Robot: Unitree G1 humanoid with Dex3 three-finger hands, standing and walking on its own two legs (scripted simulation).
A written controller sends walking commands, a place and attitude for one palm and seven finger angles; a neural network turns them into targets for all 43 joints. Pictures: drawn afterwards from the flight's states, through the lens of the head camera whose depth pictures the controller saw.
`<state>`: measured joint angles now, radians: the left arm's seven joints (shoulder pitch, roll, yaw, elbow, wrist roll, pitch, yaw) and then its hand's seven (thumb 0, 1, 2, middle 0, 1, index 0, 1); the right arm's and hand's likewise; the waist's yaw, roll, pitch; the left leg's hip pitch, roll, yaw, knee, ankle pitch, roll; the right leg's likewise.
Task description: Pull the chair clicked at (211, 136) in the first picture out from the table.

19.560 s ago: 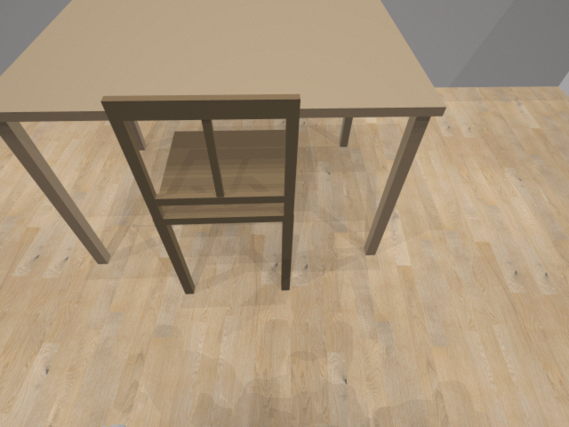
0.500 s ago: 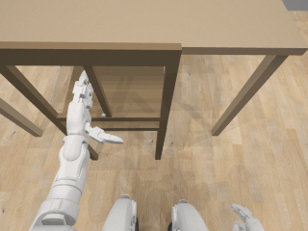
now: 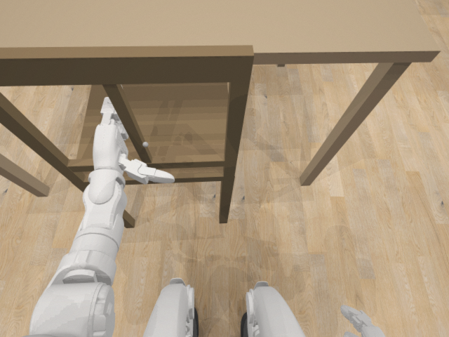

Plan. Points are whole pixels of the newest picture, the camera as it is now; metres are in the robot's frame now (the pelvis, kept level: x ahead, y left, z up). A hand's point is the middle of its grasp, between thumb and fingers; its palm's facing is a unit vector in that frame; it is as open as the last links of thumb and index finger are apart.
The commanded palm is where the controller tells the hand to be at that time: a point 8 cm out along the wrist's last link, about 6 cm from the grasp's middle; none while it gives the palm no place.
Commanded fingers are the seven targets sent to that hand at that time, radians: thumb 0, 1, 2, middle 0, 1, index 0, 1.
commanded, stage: push the fingers through the gap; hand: left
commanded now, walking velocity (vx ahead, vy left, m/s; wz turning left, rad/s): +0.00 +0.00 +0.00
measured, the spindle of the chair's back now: (132, 128) +0.48 +0.16 +0.02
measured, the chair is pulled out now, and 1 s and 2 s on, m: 0.00 0.00 0.01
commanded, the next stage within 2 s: hook a spindle and tug to test in 0.36 s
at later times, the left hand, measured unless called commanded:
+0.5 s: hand (142, 143) +0.44 +0.14 +0.03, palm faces +0.03 -1.00 -0.04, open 16.9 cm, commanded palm +0.42 +0.19 +0.03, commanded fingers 0.00 -0.50 0.30 -0.11 -0.24 -0.11 -0.24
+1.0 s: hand (144, 142) +0.45 +0.14 +0.02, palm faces +0.05 -1.00 -0.03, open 12.3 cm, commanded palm +0.42 +0.18 +0.03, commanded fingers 0.00 0.23 0.61 -0.50 -1.45 -0.50 -1.45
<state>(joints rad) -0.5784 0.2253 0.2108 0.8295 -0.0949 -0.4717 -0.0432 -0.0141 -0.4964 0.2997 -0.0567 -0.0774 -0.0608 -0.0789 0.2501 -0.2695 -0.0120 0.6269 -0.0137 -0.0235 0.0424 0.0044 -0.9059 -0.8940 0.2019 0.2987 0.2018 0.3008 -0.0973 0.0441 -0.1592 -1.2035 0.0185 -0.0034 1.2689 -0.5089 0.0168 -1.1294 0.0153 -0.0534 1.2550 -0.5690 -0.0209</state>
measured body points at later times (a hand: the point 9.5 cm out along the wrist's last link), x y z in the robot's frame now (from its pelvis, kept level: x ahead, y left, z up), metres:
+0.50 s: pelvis +0.00 +0.01 +0.00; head +0.14 +0.01 +0.43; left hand +0.44 +0.19 +0.03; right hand +0.09 -0.26 -0.12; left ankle +0.04 +0.11 -0.62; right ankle +0.01 -0.11 -0.62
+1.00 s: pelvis +0.00 +0.01 +0.00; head +0.14 +0.01 +0.43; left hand +0.44 +0.19 +0.03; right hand +0.09 -0.26 -0.12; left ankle +0.04 +0.11 -0.62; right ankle +0.01 -0.11 -0.62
